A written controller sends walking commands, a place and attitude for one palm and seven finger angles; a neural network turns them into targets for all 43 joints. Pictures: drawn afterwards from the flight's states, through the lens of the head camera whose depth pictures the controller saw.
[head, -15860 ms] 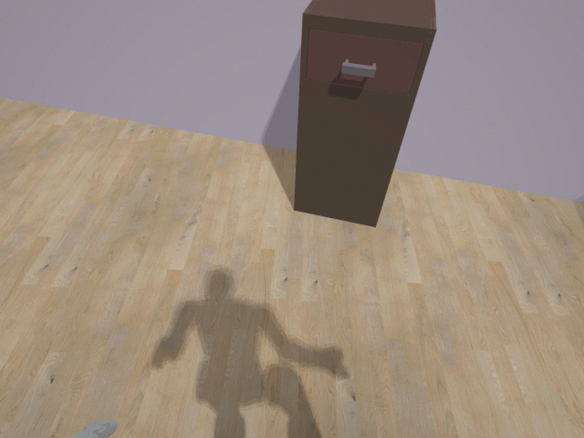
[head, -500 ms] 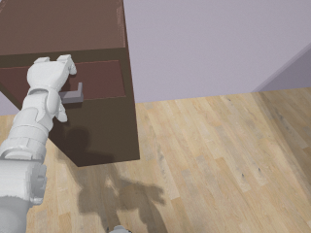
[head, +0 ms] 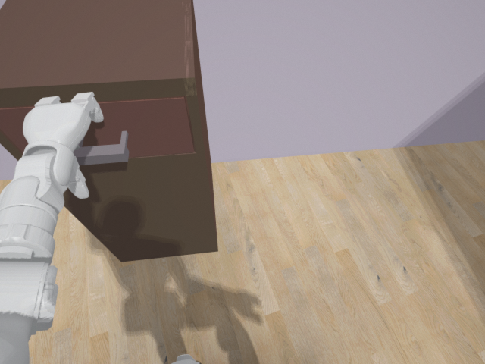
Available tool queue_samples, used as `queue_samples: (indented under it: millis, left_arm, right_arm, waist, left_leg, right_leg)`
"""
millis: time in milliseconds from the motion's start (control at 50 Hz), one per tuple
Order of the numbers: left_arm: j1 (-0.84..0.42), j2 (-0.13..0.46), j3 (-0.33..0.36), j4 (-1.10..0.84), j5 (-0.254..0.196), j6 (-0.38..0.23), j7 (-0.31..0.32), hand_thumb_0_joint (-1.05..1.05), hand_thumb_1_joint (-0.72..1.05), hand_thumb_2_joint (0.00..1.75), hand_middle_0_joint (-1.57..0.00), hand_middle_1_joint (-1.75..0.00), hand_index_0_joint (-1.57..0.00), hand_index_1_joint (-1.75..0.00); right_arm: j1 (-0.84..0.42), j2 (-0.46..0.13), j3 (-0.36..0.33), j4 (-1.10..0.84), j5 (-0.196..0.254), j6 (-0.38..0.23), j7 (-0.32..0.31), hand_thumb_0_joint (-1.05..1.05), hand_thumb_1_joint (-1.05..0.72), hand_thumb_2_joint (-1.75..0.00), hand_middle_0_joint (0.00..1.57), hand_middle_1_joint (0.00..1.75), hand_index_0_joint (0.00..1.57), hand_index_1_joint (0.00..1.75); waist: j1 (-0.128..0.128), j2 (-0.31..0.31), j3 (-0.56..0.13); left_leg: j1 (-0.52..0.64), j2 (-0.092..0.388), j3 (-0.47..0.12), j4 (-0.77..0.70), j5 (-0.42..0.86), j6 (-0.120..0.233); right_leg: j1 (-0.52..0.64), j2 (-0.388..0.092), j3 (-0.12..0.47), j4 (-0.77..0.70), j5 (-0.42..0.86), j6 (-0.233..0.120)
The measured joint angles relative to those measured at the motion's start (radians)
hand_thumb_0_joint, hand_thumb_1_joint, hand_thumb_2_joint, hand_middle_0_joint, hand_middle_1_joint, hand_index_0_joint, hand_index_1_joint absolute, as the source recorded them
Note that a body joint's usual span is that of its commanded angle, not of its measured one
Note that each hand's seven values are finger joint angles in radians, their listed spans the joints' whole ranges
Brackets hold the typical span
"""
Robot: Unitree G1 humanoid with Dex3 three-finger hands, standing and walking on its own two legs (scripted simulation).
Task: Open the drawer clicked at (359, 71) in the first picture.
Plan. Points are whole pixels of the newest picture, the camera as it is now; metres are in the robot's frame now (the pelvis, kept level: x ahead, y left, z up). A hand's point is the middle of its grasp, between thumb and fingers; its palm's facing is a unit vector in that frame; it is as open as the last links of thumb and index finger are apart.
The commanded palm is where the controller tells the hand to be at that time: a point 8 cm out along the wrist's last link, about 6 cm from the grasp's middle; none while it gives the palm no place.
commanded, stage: move the hooked fingers above the handle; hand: left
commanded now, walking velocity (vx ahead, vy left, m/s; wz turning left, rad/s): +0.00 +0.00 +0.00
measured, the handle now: (100, 146) +0.52 +0.26 +0.01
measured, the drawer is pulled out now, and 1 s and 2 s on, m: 0.00 0.00 0.00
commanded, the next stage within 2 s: none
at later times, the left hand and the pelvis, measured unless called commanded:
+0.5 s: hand (61, 158) +0.45 +0.29 +0.07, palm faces -0.07 -0.03 -1.00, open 13.8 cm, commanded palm +0.44 +0.27 +0.13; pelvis +0.00 +0.01 +0.00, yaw +0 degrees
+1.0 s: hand (80, 154) +0.46 +0.26 +0.06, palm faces -0.15 -0.04 -0.99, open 13.8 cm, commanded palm +0.46 +0.27 +0.12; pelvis -0.01 +0.01 +0.00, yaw +0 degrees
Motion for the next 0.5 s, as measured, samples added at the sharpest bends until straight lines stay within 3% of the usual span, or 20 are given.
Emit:
queue_samples:
  millis: [100,280,400,500]
  left_arm:
    - [0.013,-0.007,-0.014,-0.008,-0.005,0.028,-0.015,0.0,-0.49,0.3,-0.32,-1.2,-0.32,-1.2]
    - [0.066,-0.036,0.004,-0.067,-0.01,-0.017,-0.02,0.0,-0.49,0.3,-0.32,-1.2,-0.32,-1.2]
    - [0.068,-0.019,0.02,-0.051,-0.004,0.017,0.005,0.01,-0.49,0.3,-0.32,-1.2,-0.32,-1.2]
    - [0.081,-0.024,-0.023,-0.061,-0.022,0.037,-0.034,0.0,-0.49,0.3,-0.32,-1.2,-0.31,-1.2]
  right_arm:
    - [0.005,0.005,-0.006,-0.004,-0.004,0.004,0.008,0.01,-0.9,-0.89,0.2,0.29,0.2,0.3]
    - [0.005,0.028,0.003,0.002,-0.006,0.018,0.009,0.01,-0.9,-0.89,0.2,0.29,0.2,0.3]
    - [-0.002,0.03,0.004,-0.004,-0.004,0.021,0.016,0.01,-0.9,-0.89,0.2,0.29,0.2,0.3]
    - [0.006,0.027,-0.002,-0.004,-0.002,0.022,0.017,0.01,-0.9,-0.89,0.2,0.29,0.2,0.3]
  waist:
    - [0.011,0.006,-0.007]
    - [0.015,0.005,-0.014]
    - [0.021,0.011,-0.013]
    - [0.036,0.012,-0.008]
  left_leg:
    - [0.0,-0.001,0.007,0.0,-0.004,0.004]
    - [0.032,-0.006,0.014,-0.005,-0.013,0.009]
    - [0.033,-0.005,0.018,-0.003,-0.012,0.012]
    - [0.046,-0.011,0.014,-0.013,-0.004,0.014]
  right_leg:
    - [-0.001,-0.002,0.007,-0.004,0.0,0.004]
    - [0.032,-0.007,0.013,-0.016,-0.002,0.011]
    - [0.031,-0.007,0.018,-0.014,0.002,0.013]
    - [0.047,-0.011,0.013,-0.024,0.007,0.015]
